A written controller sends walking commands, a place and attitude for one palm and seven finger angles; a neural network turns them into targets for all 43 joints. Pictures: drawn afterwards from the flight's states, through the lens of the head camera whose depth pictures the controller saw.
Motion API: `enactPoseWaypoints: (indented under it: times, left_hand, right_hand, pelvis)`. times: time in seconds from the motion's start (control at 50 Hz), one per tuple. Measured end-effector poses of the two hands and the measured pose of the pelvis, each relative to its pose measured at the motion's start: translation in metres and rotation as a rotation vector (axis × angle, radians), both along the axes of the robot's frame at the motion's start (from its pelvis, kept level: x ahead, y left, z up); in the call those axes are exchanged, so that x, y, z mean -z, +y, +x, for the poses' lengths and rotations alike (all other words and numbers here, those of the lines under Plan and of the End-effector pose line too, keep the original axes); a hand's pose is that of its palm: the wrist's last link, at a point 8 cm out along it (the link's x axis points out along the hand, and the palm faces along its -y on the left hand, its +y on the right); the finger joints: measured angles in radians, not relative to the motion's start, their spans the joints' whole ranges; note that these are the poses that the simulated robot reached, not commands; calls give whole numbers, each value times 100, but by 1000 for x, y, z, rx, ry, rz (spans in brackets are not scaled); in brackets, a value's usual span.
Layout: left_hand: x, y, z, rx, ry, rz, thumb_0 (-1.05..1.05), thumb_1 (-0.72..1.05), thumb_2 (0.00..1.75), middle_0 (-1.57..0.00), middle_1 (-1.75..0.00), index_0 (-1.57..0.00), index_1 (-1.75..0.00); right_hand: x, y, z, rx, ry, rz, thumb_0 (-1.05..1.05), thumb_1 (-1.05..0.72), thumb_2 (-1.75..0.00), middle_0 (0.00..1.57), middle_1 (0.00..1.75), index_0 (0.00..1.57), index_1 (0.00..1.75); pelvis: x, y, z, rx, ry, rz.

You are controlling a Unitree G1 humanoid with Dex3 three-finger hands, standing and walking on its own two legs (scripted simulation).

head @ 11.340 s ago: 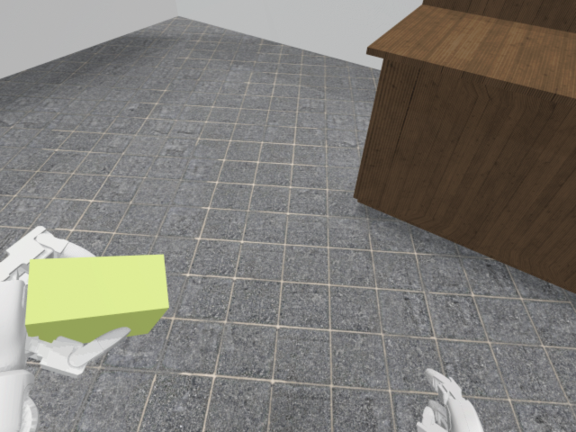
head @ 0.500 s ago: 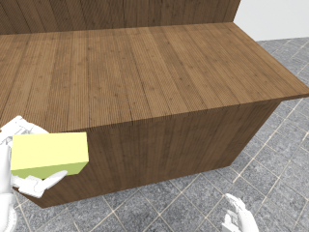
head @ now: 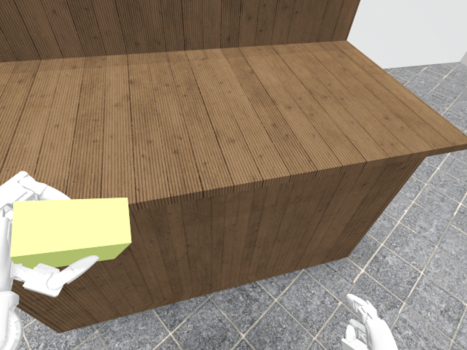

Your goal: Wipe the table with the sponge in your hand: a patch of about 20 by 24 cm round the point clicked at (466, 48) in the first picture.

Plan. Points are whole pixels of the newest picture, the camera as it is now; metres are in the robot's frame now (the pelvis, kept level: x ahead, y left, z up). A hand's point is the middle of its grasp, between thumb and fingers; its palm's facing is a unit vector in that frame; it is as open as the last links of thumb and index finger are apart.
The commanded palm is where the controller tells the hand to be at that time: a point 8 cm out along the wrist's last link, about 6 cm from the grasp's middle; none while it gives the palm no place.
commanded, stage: shuffle to correct the standing spot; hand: left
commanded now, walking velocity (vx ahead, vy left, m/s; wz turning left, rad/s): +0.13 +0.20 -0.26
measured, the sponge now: (89, 233) +0.23 +0.22 +0.14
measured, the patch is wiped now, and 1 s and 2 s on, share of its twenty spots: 0.00 0.00 0.00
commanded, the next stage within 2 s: come to a stop and stand still in 0.96 s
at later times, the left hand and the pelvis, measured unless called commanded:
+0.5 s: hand (73, 165) +0.31 +0.27 +0.18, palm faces +0.30 -0.84 -0.46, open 10.1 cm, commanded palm +0.25 +0.31 +0.19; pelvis +0.06 +0.05 -0.01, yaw -6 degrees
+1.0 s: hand (10, 149) +0.33 +0.37 +0.18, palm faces +0.31 -0.85 -0.43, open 10.1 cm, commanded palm +0.28 +0.42 +0.19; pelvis +0.09 +0.15 -0.01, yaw -6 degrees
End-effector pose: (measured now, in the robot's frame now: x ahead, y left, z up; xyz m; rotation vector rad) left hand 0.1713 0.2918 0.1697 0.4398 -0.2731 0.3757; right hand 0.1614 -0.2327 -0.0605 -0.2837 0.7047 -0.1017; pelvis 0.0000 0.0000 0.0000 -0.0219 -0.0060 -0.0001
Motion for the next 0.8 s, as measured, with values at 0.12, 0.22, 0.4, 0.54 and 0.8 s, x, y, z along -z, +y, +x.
enactPoseWaypoints:
  times: [0.12,0.22,0.4,0.54,0.8]
  left_hand:
    - [-6,-1,25,40,-20,47,-1,-49,101,-71,-138,-73,-136]
    - [-5,2,38,85,-57,50,-1,-49,102,-71,-138,-73,-136]
    - [-9,25,81,121,-44,107,-1,-49,102,-71,-138,-73,-136]
    - [-25,15,107,184,-54,148,-1,-49,102,-71,-138,-73,-136]
    - [-9,90,126,152,-41,118,-1,-49,102,-71,-138,-73,-136]
  right_hand:
    - [12,6,4,29,11,32,1,-90,-90,20,30,20,30]
    - [21,10,7,41,73,34,1,-90,-90,20,30,20,30]
    - [29,40,11,142,52,69,1,-90,-90,20,30,20,30]
    - [38,61,17,127,55,135,1,-90,-90,20,30,20,30]
    - [26,85,50,204,55,-10,1,-90,-90,20,30,20,30]
  pelvis:
    - [6,6,15,16,0,-6]
    - [11,17,23,29,3,-14]
    - [13,47,44,109,-16,30]
    - [11,56,63,104,7,6]
    - [16,121,91,117,-36,42]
